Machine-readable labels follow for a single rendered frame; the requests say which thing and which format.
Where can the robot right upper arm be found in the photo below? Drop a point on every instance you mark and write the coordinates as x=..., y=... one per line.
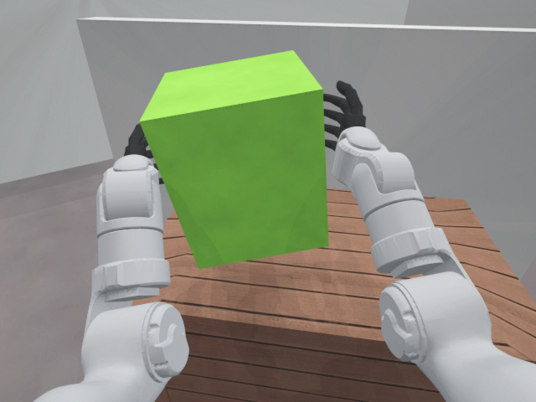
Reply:
x=439, y=323

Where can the left robot hand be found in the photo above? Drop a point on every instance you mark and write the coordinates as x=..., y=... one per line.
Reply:
x=137, y=145

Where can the right robot hand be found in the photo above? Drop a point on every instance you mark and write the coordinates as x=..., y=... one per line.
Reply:
x=351, y=107

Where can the robot left upper arm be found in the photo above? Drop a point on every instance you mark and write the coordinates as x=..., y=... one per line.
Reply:
x=129, y=354

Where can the pedestal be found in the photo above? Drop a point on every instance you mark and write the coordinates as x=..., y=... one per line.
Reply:
x=306, y=326

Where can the left robot forearm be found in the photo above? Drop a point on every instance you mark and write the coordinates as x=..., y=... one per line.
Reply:
x=131, y=263

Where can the carton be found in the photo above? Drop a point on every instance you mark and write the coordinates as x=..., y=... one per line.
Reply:
x=240, y=147

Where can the right robot forearm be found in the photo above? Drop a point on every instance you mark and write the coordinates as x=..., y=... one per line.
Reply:
x=405, y=240

